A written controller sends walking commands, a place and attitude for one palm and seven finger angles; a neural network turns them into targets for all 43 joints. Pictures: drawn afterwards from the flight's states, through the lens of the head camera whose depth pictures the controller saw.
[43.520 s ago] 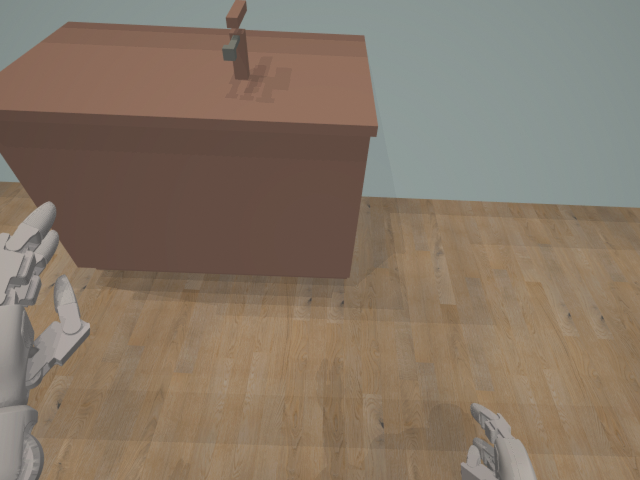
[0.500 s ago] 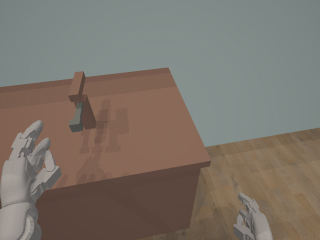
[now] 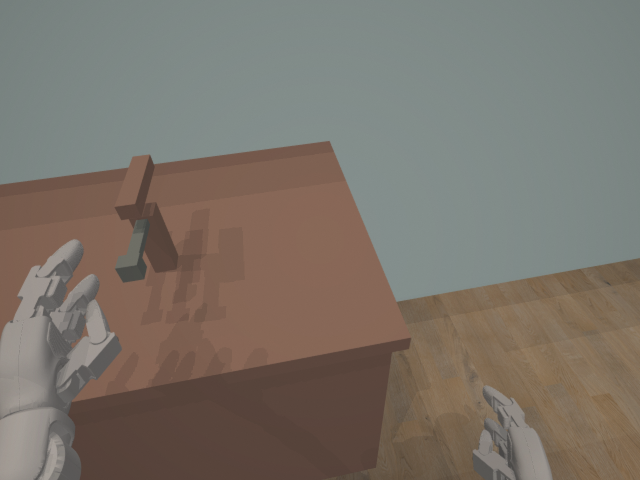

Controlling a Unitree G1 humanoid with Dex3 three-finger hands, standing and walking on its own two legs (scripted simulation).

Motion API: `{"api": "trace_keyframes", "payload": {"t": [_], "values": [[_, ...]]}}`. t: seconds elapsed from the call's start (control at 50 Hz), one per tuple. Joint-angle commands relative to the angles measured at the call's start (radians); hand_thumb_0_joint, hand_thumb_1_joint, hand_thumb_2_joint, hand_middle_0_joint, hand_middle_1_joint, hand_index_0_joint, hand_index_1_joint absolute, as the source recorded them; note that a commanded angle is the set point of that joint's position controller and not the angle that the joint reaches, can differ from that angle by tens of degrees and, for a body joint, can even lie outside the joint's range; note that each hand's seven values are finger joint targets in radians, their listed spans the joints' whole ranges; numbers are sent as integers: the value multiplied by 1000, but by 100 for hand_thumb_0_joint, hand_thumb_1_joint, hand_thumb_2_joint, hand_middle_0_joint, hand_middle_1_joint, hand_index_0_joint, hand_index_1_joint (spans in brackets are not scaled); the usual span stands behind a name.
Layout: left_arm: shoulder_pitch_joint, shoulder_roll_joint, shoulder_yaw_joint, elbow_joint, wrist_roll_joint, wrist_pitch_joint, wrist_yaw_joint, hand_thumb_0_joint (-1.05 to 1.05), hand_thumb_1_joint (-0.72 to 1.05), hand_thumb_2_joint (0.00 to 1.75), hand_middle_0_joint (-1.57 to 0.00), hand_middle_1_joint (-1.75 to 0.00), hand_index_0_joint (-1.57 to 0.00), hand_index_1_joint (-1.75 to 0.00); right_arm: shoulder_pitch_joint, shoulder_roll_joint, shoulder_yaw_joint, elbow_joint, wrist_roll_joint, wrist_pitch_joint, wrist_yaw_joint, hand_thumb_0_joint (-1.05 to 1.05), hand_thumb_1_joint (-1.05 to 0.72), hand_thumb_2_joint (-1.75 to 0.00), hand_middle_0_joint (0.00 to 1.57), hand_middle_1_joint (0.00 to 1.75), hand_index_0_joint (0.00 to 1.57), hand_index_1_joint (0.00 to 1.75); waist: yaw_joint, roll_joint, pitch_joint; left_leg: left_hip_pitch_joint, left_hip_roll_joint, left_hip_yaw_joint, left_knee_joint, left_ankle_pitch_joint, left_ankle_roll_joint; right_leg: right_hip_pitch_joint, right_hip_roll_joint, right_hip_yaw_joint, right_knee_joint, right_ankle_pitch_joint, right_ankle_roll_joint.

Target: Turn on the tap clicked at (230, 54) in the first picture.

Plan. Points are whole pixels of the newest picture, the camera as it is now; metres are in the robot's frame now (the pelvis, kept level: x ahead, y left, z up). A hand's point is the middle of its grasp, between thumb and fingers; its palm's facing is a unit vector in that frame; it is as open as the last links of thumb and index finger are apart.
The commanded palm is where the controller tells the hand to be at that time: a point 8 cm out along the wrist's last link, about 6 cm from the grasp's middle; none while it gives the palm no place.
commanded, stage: reach beside the lever's end, fingers flat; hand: left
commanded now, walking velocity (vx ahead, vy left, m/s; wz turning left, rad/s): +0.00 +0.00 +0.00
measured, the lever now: (131, 267) +0.33 +0.31 +0.11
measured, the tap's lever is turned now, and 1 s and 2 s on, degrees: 0 0 0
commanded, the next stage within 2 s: none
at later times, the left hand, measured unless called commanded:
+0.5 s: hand (114, 329) +0.21 +0.24 +0.16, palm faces +0.48 -0.87 -0.12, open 7.4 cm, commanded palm +0.16 +0.30 +0.16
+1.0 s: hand (105, 310) +0.24 +0.28 +0.14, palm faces +0.51 -0.86 -0.10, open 7.6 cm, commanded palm +0.20 +0.33 +0.14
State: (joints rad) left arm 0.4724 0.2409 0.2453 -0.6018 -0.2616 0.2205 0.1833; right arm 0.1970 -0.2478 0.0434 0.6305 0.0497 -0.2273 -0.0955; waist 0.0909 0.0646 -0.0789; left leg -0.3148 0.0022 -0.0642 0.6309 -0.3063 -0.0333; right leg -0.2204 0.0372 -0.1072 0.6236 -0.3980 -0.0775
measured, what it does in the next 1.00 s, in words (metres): stands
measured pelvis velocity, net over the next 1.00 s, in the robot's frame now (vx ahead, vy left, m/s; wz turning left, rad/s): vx -0.01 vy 0.02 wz -0.02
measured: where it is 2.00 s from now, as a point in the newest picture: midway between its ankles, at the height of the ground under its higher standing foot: outside the picture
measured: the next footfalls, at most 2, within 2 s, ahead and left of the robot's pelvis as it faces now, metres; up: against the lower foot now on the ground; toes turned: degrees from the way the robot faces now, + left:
none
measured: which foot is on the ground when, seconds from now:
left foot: down 0.00-1.00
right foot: down 0.00-1.00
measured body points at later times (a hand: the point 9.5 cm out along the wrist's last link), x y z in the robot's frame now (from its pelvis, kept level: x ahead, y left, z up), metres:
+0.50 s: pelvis -0.01 +0.00 +0.00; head -0.04 -0.04 +0.45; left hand +0.18 +0.29 +0.17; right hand +0.18 -0.23 -0.08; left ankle +0.02 +0.15 -0.72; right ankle -0.04 -0.06 -0.72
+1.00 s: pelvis -0.01 +0.02 +0.01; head -0.02 +0.00 +0.45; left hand +0.21 +0.32 +0.15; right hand +0.18 -0.21 -0.07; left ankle +0.02 +0.15 -0.72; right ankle -0.04 -0.06 -0.72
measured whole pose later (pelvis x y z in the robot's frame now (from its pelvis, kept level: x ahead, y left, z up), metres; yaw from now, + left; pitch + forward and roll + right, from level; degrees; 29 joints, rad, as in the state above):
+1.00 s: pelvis -0.01 +0.02 +0.01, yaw -1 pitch +0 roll +0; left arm 0.18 0.26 0.32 -0.19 -0.24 0.14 0.18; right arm 0.17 -0.24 0.04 0.68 0.05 -0.20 -0.12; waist 0.06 0.05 -0.04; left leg -0.32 0.00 -0.04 0.59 -0.26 -0.01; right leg -0.23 0.03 -0.09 0.58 -0.35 -0.06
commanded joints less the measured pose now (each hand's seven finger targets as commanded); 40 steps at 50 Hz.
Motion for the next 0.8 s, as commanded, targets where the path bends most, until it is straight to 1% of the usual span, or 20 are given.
{"api": "trace_keyframes", "payload": {"t": [0.0, 0.06, 0.12, 0.16, 0.18, 0.32, 0.36, 0.38, 0.44, 0.46, 0.48, 0.52, 0.56, 0.6, 0.66, 0.68, 0.7, 0.74, 0.76, 0.78], "values": [[-75, 140, 95, -189, 11, -55, -6, 0, 90, 90, -20, -30, -20, -30, -144, -92, -33, -171, 5, -58, -4, 0, -90, -90, 20, 30, 20, 30, 5, -59, -51, 83, -11, 29, -38, 281, 64, -31, -74, 65, -122, 454, 74], [-116, 175, 138, -140, 9, -43, 0, 0, 90, 90, -20, -30, -20, -30, -151, -93, -35, -151, 9, -51, -14, 0, -90, -90, 20, 30, 20, 30, 2, -67, -20, 76, -13, 29, -46, 235, 65, -48, -68, 77, -151, 390, 79], [-179, 164, 127, -127, 7, -56, 5, 0, 90, 90, -20, -30, -20, -30, -155, -94, -35, -157, 7, -54, -20, 0, -90, -90, 20, 30, 20, 30, -7, -94, -21, 71, -14, 26, -48, 209, 68, -58, -70, 85, -160, 348, 83], [-216, 188, 138, -131, 23, -71, 16, 0, 90, 90, -20, -30, -20, -30, -159, -91, -35, -143, 8, -58, -19, 0, -90, -90, 20, 30, 20, 30, -5, -18, -24, 82, -18, 27, -52, 201, 65, -69, -67, 88, -162, 314, 76], [-217, 158, 112, -133, 22, -80, 18, 0, 90, 90, -20, -30, -20, -30, -158, -88, -35, -153, 5, -63, -19, 0, -90, -90, 20, 30, 20, 30, -10, -20, -39, 89, -19, 28, -51, 203, 65, -66, -69, 87, -159, 316, 76], [-280, 177, 119, -28, 11, -95, -4, 0, 90, 90, -20, -30, -20, -30, -163, -96, -33, -138, 6, -70, -26, 0, -90, -90, 20, 30, 20, 30, -16, -65, -52, 60, -20, 26, -55, 164, 66, -51, -75, 107, -172, 292, 85], [-259, 207, 157, 3, 15, -85, -2, 0, 90, 90, -20, -30, -20, -30, -165, -95, -36, -126, 10, -65, -26, 0, -90, -90, 20, 30, 20, 30, -3, -24, -42, 63, -19, 28, -64, 169, 63, -44, -72, 106, -178, 288, 78], [-266, 170, 122, -3, 9, -82, -5, 0, 90, 90, -20, -30, -20, -30, -164, -92, -33, -140, 9, -64, -26, 0, -90, -90, 20, 30, 20, 30, -9, -52, -45, 63, -21, 26, -68, 168, 65, -45, -71, 99, -172, 290, 80], [-293, 209, 164, 21, 2, -77, -1, 0, 90, 90, -20, -29, -20, -29, -167, -97, -37, -137, 9, -59, -30, 0, -90, -90, 20, 30, 20, 30, -9, -90, -53, 55, -18, 27, -64, 163, 65, -42, -75, 113, -182, 298, 90], [-281, 233, 197, 44, 5, -75, 5, 0, 90, 90, -20, -29, -20, -29, -166, -96, -38, -123, 11, -54, -29, 0, -90, -90, 20, 30, 20, 30, -2, -61, -33, 50, -19, 27, -67, 152, 63, -47, -71, 115, -193, 268, 85], [-314, 202, 166, 42, 2, -80, 4, 0, 90, 90, -19, -29, -19, -29, -167, -92, -35, -131, 12, -52, -29, 0, -90, -90, 20, 30, 20, 30, -14, -76, -27, 49, -18, 28, -71, 149, 64, -53, -71, 112, -191, 261, 86], [-341, 217, 175, 46, 8, -92, 10, 0, 90, 90, -19, -28, -19, -28, -170, -96, -38, -130, 9, -53, -30, 0, -90, -90, 20, 30, 20, 30, -16, -65, -33, 49, -17, 29, -68, 150, 64, -58, -71, 114, -189, 257, 86], [-389, 229, 174, 49, 25, -113, 21, 0, 90, 90, -19, -28, -19, -28, -169, -96, -38, -113, 8, -55, -28, 0, -90, -90, 20, 30, 20, 30, -23, -1, -30, 68, -20, 31, -69, 147, 64, -73, -66, 113, -191, 235, 78], [-395, 211, 154, 67, 24, -128, 16, 0, 90, 90, -19, -27, -19, -27, -167, -98, -38, -120, 5, -61, -28, 0, -90, -90, 20, 30, 20, 30, -28, -23, -37, 67, -20, 29, -73, 138, 65, -78, -62, 104, -185, 221, 76], [-397, 255, 199, 118, 23, -138, 6, 0, 90, 90, -19, -26, -19, -26, -165, -103, -43, -100, 5, -59, -31, 0, -90, -90, 20, 30, 20, 30, -19, -17, -57, 63, -21, 31, -74, 151, 64, -51, -63, 111, -184, 246, 74], [-410, 215, 158, 112, 18, -139, -3, 0, 90, 90, -19, -26, -19, -26, -166, -99, -40, -113, 6, -58, -31, 0, -90, -90, 20, 30, 20, 30, -26, -24, -68, 69, -23, 31, -78, 157, 65, -46, -63, 105, -176, 258, 75], [-412, 241, 182, 129, 18, -139, -7, 0, 90, 90, -19, -26, -19, -26, -162, -104, -43, -113, 5, -57, -33, 0, -90, -90, 20, 30, 20, 30, -24, -40, -74, 71, -20, 30, -80, 166, 65, -44, -60, 99, -173, 272, 74], [-415, 221, 163, 127, 16, -140, -16, 0, 90, 90, -18, -25, -18, -25, -163, -105, -43, -117, 5, -59, -32, 0, -90, -90, 20, 30, 20, 30, -22, -30, -87, 80, -21, 31, -84, 180, 64, -38, -57, 92, -166, 288, 72], [-405, 232, 177, 143, 23, -141, -13, 0, 90, 90, -18, -25, -18, -25, -164, -104, -43, -106, 7, -57, -30, 0, -90, -90, 20, 30, 20, 30, -17, 6, -72, 86, -21, 30, -89, 184, 62, -41, -55, 88, -168, 288, 66], [-394, 196, 150, 144, 17, -140, -16, 0, 90, 90, -18, -25, -18, -25, -159, -101, -42, -116, 5, -57, -29, 0, -90, -90, 20, 30, 20, 30, -21, -28, -71, 85, -22, 27, -94, 183, 62, -41, -53, 79, -165, 288, 68]]}}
